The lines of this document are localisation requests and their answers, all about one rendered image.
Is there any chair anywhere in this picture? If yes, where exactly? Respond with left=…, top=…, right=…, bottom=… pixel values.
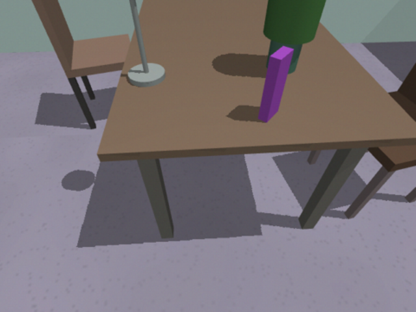
left=307, top=63, right=416, bottom=219
left=32, top=0, right=130, bottom=129

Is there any table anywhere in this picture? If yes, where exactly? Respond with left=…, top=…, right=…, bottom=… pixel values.
left=97, top=0, right=416, bottom=239

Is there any carton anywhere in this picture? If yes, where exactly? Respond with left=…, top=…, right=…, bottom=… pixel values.
left=258, top=46, right=294, bottom=123

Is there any desk lamp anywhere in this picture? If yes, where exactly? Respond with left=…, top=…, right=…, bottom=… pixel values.
left=128, top=0, right=166, bottom=87

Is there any potted plant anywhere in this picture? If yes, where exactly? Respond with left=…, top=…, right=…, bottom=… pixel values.
left=263, top=0, right=326, bottom=74

